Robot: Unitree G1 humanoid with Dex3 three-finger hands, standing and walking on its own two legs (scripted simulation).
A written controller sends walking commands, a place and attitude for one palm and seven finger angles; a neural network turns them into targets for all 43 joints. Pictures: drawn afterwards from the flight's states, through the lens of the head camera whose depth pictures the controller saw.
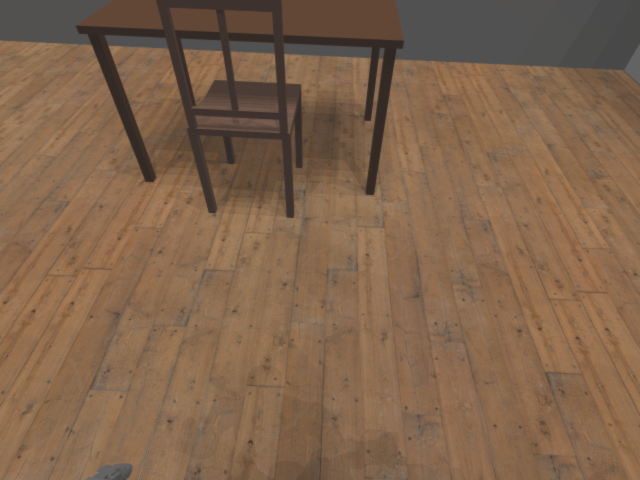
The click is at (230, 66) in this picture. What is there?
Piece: chair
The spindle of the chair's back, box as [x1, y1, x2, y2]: [216, 10, 238, 109]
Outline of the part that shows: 216,10 232,109 237,109 238,107 224,11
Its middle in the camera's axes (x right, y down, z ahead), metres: -0.32 -0.59 +1.31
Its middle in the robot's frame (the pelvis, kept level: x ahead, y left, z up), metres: +1.36 +0.37 -0.07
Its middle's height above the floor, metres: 0.70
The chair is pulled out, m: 0.00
